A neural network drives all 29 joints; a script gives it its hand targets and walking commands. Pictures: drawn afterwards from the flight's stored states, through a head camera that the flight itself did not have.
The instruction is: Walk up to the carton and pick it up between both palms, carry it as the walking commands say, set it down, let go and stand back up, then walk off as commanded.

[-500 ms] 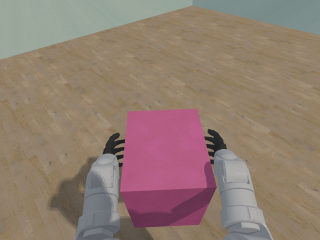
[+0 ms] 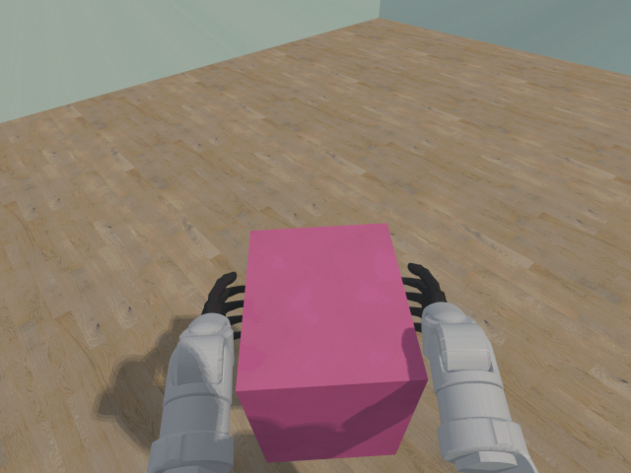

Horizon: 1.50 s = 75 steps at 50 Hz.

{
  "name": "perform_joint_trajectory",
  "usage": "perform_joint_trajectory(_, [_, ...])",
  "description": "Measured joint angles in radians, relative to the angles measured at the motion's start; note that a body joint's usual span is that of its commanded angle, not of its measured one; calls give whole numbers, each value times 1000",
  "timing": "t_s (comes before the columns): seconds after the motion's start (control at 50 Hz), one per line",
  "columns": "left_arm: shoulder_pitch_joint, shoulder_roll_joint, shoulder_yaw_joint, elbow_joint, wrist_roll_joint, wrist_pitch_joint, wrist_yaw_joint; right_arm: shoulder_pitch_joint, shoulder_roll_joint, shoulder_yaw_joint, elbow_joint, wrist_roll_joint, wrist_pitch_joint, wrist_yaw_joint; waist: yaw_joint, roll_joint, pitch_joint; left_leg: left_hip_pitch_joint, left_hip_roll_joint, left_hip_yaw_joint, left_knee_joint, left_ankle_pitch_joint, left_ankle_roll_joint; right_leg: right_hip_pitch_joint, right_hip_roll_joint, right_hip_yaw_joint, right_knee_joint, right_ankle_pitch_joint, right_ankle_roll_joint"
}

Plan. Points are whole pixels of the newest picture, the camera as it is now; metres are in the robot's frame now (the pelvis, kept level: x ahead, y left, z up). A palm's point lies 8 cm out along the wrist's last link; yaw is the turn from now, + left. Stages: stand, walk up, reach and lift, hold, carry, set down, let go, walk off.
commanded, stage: hold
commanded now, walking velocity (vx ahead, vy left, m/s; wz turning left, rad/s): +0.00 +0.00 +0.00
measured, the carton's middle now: (325, 346) +0.30 +0.00 -0.02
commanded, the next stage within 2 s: carry in 0.54 s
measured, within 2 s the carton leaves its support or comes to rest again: neither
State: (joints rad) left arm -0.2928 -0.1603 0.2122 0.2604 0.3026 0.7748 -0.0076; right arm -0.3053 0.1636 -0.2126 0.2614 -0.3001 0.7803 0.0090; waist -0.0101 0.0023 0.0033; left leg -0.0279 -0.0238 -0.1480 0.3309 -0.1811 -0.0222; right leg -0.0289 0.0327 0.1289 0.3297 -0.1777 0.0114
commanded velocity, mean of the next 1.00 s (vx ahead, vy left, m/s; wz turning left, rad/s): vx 0.00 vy -0.10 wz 0.00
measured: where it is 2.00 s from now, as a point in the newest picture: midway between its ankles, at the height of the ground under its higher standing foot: outside the picture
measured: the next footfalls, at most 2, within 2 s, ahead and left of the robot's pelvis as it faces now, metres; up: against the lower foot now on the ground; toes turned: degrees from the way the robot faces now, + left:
left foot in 1.38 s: -0.01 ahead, -0.03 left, +0.00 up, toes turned +5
right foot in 1.72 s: -0.01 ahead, -0.35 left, +0.00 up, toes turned -13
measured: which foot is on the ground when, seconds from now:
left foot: down 0.00-1.00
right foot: down 0.00-1.00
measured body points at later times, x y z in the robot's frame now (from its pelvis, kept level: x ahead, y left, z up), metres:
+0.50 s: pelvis -0.01 +0.00 +0.00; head -0.06 +0.00 +0.44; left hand +0.30 +0.15 +0.05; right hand +0.30 -0.14 +0.05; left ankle +0.01 +0.14 -0.75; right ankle +0.01 -0.13 -0.75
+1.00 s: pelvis -0.02 -0.04 -0.03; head -0.01 -0.04 +0.42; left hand +0.28 +0.08 +0.05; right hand +0.27 -0.21 +0.05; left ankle +0.00 +0.10 -0.75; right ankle +0.00 -0.13 -0.73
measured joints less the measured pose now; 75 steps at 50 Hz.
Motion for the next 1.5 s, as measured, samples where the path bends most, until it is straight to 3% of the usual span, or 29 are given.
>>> perform_joint_trajectory(0.52, [-39,-11,40,40,22,-11,-8,-35,10,-39,40,-16,-16,5,0,-1,6,-24,-7,9,41,-5,4,-24,-3,1,41,-5,6])
perform_joint_trajectory(0.64, [-12,4,2,-53,-42,13,24,-10,2,3,-41,40,-3,-23,25,-17,-89,-210,13,59,184,-70,-8,-227,-2,-24,197,-57,2])
perform_joint_trajectory(0.7, [0,25,-23,-133,-100,56,47,4,-2,45,-116,77,34,-55,39,-30,-103,-281,30,79,253,-107,-18,-314,0,-57,279,-92,-11])
perform_joint_trajectory(0.78, [20,28,-61,-241,-155,135,82,42,-12,69,-255,133,125,-89,33,3,-110,-357,76,65,330,-143,-43,-369,38,-92,309,-106,-44])
perform_joint_trajectory(0.84, [41,8,-84,-329,-171,202,106,72,-19,66,-359,176,199,-102,16,11,-117,-418,96,107,401,-179,-24,-407,48,-110,327,-112,-55])
perform_joint_trajectory(0.9, [67,16,-116,-411,-176,276,120,96,-23,80,-431,202,265,-117,-1,-10,-121,-409,80,170,358,-176,-3,-429,39,-113,334,-113,-62])
perform_joint_trajectory(0.94, [83,20,-116,-470,-182,321,124,99,-23,101,-465,209,300,-125,-1,-31,-120,-409,83,183,340,-124,-3,-453,37,-115,358,-108,-59])
perform_joint_trajectory(1.02, [111,24,-117,-553,-189,390,125,103,-23,132,-523,205,369,-129,11,-3,-117,-398,133,194,323,-136,-28,-498,13,-186,494,-257,-23])
perform_joint_trajectory(1.08, [104,23,-118,-583,-195,425,125,102,-23,137,-569,195,415,-129,16,28,-126,-398,172,186,311,-123,-55,-437,-19,-215,352,-196,-18])
perform_joint_trajectory(1.12, [91,20,-117,-581,-194,436,124,94,-22,128,-578,190,431,-127,21,43,-133,-410,197,175,342,-136,-70,-394,-22,-242,252,-76,-27])
perform_joint_trajectory(1.18, [85,19,-137,-546,-182,450,122,107,-25,107,-573,192,451,-123,13,29,-141,-464,166,172,516,-320,-44,-402,-24,-259,271,-74,-65])
perform_joint_trajectory(1.24, [87,19,-146,-540,-176,462,122,115,-26,102,-570,196,461,-123,6,7,-144,-505,115,213,691,-352,-14,-391,-31,-269,237,-66,-85])
perform_joint_trajectory(1.3, [84,18,-144,-548,-177,465,123,110,-26,102,-576,196,464,-123,8,-4,-148,-471,75,264,619,-326,7,-390,-28,-276,211,-45,-95])
perform_joint_trajectory(1.38, [78,18,-134,-559,-175,465,123,90,-21,99,-571,193,461,-120,9,-10,-159,-332,60,310,274,-170,36,-416,-3,-296,250,-57,-105])
perform_joint_trajectory(1.44, [109,23,-125,-550,-176,466,123,98,-22,122,-523,187,450,-116,9,-27,-149,-325,75,313,281,-154,63,-473,-4,-259,441,-203,-47])
perform_joint_trajectory(1.5, [124,26,-137,-555,-174,477,125,118,-26,130,-528,188,455,-113,12,-23,-134,-298,103,307,239,-131,49,-524,-20,-195,624,-199,-6])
